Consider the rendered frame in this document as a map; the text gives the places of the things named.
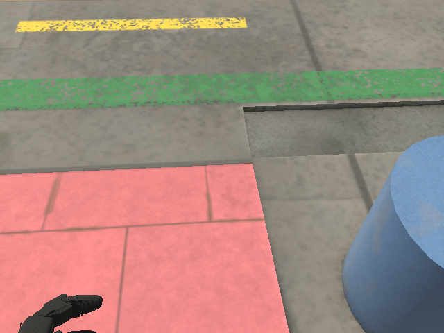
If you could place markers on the left robot hand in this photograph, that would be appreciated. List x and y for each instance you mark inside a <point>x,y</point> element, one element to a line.
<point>58,311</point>

